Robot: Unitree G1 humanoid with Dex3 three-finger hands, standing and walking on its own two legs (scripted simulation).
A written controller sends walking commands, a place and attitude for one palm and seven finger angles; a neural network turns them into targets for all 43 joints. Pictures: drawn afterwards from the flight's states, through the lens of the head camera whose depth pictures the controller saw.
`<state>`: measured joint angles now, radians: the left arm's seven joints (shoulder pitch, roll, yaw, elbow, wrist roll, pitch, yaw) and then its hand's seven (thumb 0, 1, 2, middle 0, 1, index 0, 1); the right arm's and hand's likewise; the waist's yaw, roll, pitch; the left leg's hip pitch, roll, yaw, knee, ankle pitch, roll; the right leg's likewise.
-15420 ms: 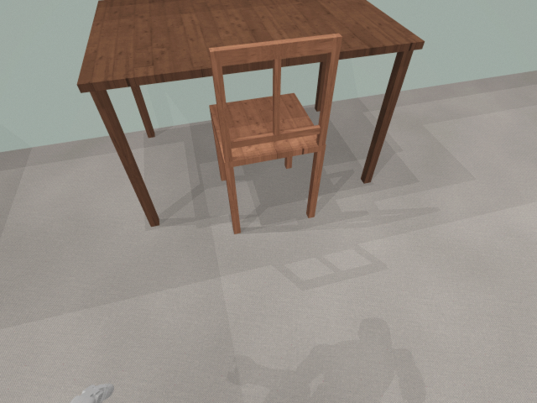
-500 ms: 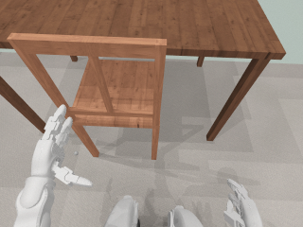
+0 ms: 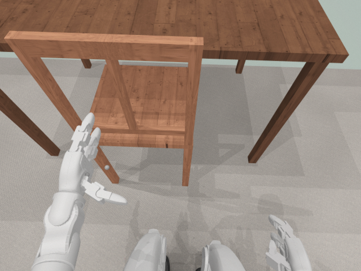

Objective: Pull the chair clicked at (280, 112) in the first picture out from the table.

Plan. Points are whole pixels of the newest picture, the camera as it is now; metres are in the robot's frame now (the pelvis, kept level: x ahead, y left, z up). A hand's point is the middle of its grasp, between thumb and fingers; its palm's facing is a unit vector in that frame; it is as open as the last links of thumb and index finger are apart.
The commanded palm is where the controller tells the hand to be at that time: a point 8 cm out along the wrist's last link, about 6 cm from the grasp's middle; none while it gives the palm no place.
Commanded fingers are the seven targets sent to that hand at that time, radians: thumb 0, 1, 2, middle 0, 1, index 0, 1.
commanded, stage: aim the fingers beside a spindle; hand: left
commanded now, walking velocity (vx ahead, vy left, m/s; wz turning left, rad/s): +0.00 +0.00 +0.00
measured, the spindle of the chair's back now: (124, 98) +0.53 +0.19 +0.01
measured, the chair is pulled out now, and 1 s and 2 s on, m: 0.00 0.00 0.00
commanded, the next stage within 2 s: none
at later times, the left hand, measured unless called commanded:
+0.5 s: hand (119, 150) +0.36 +0.16 +0.02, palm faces +0.02 -1.00 -0.04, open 16.9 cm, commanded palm +0.35 +0.21 +0.02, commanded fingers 0.00 -0.50 0.30 -0.06 -0.08 -0.06 -0.08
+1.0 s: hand (120, 155) +0.36 +0.16 +0.01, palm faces +0.03 -1.00 -0.02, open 16.9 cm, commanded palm +0.34 +0.22 +0.02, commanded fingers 0.00 -0.50 0.30 -0.06 -0.08 -0.06 -0.08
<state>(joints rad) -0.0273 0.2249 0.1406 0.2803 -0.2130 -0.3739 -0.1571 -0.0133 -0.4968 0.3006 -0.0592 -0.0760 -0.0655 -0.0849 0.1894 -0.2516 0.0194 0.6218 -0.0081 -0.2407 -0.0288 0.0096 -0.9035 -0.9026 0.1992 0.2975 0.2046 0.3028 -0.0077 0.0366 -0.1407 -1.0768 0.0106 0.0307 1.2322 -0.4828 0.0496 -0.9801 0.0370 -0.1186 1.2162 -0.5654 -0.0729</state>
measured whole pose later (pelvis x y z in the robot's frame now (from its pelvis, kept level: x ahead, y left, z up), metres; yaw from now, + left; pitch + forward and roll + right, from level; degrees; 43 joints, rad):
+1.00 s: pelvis +0.00 -0.01 -0.01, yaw -1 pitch +21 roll -1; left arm -0.25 0.22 0.18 0.59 -0.20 -0.46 -0.15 -0.01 -0.50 0.30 -0.06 -0.08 -0.06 -0.08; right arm 0.22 -0.26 0.00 0.65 0.00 -0.16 -0.01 0.01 -0.90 -0.90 0.20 0.30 0.20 0.30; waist -0.03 0.03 -0.16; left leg -1.16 0.02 0.04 1.28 -0.49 0.04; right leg -1.08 0.04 -0.11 1.28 -0.58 -0.09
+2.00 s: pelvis +0.00 +0.00 -0.01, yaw -1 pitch +22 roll -2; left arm -0.29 0.20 0.13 0.60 -0.17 -0.43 -0.13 -0.01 -0.50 0.30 -0.06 -0.08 -0.06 -0.08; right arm 0.20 -0.25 0.01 0.64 -0.01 -0.14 -0.01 0.01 -0.90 -0.90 0.20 0.30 0.20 0.30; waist -0.03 0.03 -0.16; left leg -1.18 0.01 0.03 1.29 -0.49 0.05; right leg -1.09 0.04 -0.12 1.28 -0.58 -0.07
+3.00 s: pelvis +0.00 +0.00 -0.02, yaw -1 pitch +22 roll -2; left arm -0.29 0.24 0.21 0.63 -0.19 -0.43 -0.15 -0.01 -0.50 0.30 -0.06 -0.08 -0.07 -0.09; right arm 0.21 -0.25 0.01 0.63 0.00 -0.13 -0.01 0.01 -0.91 -0.90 0.20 0.30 0.20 0.30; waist -0.04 0.03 -0.17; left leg -1.19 0.02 0.04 1.30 -0.50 0.05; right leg -1.10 0.05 -0.10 1.29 -0.58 -0.08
